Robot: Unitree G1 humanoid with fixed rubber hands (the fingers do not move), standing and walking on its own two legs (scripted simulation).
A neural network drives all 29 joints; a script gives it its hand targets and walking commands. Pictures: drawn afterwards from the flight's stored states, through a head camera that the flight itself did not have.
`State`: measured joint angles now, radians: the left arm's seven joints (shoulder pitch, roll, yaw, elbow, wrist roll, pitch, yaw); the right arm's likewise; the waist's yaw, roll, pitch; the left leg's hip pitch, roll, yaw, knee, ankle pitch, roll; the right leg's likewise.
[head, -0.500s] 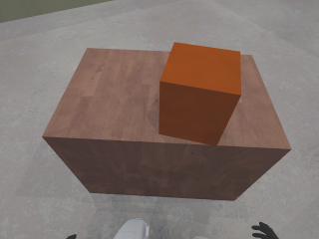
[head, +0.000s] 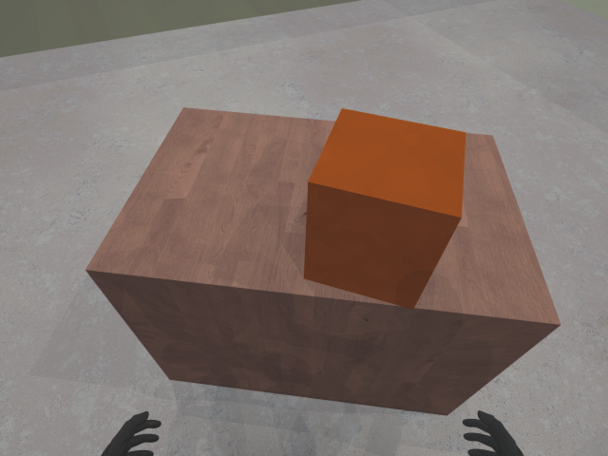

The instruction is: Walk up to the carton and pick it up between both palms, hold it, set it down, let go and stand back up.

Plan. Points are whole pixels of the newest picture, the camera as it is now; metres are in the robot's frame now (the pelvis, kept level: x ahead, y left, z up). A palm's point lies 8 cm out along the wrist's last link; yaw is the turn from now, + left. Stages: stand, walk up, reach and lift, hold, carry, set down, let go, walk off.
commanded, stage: walk up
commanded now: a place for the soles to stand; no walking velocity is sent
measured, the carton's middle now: (378, 211) +0.51 -0.11 +0.00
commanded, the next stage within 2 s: none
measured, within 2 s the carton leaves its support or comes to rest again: neither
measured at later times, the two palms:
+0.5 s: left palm out of the picture +0.07 +0.28 -0.11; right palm out of the picture +0.07 -0.29 -0.09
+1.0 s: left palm out of the picture +0.10 +0.15 -0.10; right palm out of the picture +0.13 -0.38 -0.11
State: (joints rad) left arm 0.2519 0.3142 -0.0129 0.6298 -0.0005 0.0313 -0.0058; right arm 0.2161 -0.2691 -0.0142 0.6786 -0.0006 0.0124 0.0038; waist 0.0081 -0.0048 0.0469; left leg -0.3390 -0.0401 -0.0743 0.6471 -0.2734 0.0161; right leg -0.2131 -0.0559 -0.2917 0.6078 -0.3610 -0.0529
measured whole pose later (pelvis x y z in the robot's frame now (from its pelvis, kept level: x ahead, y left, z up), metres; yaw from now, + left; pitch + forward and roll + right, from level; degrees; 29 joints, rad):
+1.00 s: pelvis +0.02 -0.12 -0.01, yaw +1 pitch -2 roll +1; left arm 0.33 0.28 0.02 0.65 0.00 0.03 -0.01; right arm 0.29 -0.28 -0.04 0.67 -0.02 0.01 0.01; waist 0.01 0.00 0.05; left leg -0.29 0.00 0.01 0.68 -0.35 0.00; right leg -0.37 -0.06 -0.01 0.71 -0.31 0.02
